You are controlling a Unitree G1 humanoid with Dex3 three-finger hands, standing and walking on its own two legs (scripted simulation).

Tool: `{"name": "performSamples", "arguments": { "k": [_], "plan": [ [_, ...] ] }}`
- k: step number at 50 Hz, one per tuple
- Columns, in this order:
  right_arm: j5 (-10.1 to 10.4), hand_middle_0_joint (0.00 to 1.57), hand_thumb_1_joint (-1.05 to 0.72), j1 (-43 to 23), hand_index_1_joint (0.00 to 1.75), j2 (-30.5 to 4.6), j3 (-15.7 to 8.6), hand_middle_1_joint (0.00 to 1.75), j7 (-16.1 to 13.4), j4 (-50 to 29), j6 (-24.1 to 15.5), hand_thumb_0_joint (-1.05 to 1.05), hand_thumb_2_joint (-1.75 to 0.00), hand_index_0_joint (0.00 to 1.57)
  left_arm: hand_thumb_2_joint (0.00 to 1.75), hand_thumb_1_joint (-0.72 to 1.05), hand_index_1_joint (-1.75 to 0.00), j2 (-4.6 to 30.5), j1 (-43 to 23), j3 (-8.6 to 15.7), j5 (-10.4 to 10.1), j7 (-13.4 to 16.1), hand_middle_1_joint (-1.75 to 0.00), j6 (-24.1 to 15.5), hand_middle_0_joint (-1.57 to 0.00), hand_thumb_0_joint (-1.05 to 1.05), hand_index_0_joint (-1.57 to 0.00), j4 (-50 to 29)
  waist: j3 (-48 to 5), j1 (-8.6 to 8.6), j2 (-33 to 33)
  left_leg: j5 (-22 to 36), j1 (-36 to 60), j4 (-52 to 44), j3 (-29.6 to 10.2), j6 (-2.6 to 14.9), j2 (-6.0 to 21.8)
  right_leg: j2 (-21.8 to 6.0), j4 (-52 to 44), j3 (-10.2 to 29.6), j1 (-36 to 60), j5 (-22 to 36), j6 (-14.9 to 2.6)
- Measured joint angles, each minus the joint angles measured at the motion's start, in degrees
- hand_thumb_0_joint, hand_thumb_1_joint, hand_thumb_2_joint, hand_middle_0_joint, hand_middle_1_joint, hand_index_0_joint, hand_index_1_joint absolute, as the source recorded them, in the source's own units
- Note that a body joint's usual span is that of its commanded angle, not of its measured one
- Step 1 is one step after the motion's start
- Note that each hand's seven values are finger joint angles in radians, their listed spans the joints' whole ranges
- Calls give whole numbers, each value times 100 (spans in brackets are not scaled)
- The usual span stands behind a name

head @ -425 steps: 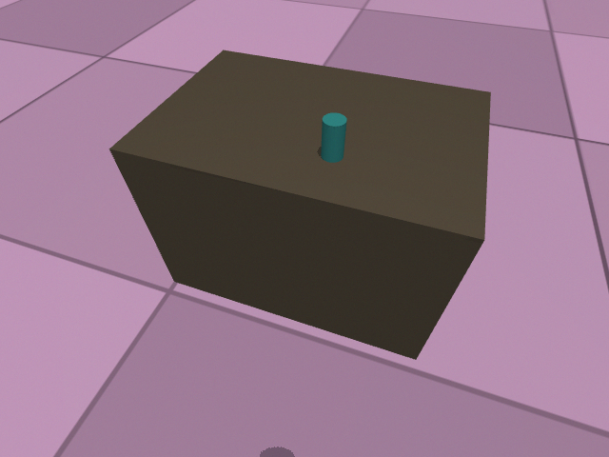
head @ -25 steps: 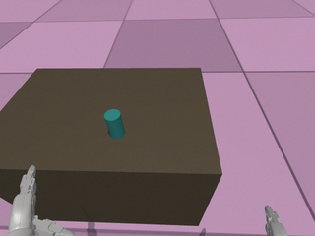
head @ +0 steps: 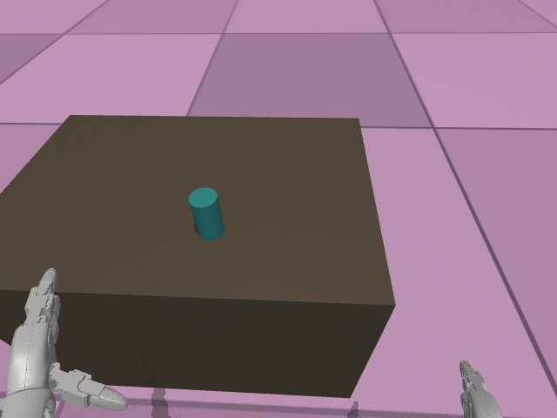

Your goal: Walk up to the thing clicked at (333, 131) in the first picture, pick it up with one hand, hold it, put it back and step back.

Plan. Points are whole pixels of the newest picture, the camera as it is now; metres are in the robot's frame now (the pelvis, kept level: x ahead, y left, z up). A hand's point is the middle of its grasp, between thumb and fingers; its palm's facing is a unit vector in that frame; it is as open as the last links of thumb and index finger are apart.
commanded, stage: go down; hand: left
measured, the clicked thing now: (207, 214) +0.53 +0.21 -0.07
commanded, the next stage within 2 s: none
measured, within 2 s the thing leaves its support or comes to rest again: neither
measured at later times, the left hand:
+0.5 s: hand (82, 264) +0.31 +0.34 +0.05, palm faces +0.20 -0.98 -0.07, open 17.4 cm
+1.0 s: hand (74, 242) +0.34 +0.36 +0.06, palm faces +0.14 -0.99 +0.00, open 17.5 cm
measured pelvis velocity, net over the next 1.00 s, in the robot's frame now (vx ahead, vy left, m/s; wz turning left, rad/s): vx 0.00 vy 0.01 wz -0.01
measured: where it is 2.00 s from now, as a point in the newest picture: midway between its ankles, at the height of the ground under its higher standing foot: outside the picture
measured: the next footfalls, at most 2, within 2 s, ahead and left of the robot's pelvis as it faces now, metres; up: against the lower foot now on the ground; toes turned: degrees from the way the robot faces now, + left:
none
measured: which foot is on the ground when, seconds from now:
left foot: down 0.00-1.00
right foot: down 0.00-1.00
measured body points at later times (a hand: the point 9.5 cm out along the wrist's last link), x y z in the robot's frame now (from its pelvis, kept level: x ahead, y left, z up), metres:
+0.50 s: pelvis +0.00 +0.02 -0.01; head +0.03 +0.03 +0.44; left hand +0.30 +0.39 +0.06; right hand +0.15 -0.24 -0.09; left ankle +0.01 +0.14 -0.74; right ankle +0.00 -0.14 -0.74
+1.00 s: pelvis +0.00 +0.01 -0.03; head +0.04 +0.04 +0.42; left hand +0.33 +0.41 +0.07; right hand +0.16 -0.24 -0.09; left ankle +0.01 +0.14 -0.74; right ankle +0.00 -0.14 -0.74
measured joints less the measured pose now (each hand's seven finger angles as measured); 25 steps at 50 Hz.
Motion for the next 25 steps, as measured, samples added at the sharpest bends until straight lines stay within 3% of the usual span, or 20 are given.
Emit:
{"name": "performSamples", "arguments": {
  "k": [7, 15, 20, 25],
  "plan": [
    [64, 6, 50, -153, 5, 43, 71, 5, -66, 180, -9, -1, -5, 5, 6, -60, -9, 382, -1048, 530, -369, -504, -9, -229, -6, -2, -7, 943, -48, -93, -153, -102, -363, 314, -69, 5, -21, -17, 278, -57, -318, -106, 8],
    [125, 6, 52, -241, 5, 57, 283, 6, -169, 106, -87, -1, -5, 5, 7, -55, -7, 1060, -2385, 911, -839, -1683, -7, -374, -4, -2, -6, 2476, -233, -308, -290, -223, -775, 602, -27, 29, 0, 8, 461, -5, -704, -151, 29],
    [137, 6, 52, -58, 5, 16, 400, 6, -176, -66, -115, -1, -6, 5, 8, -52, -6, 1289, -2789, 1082, -1057, -2210, -6, -464, -4, -2, -5, 3091, -368, -392, -276, -312, -966, 731, 61, 67, 8, 13, 526, 86, -901, -174, 66],
    [116, 6, 52, 121, 5, 4, 471, 6, -156, -196, -118, -1, -6, 5, 8, -51, -6, 1303, -2871, 1139, -1144, -2425, -5, -502, -4, -2, -4, 3339, -422, -367, -228, -397, -1139, 854, 141, 100, 16, 20, 601, 169, -1086, -205, 91]
  ]
}}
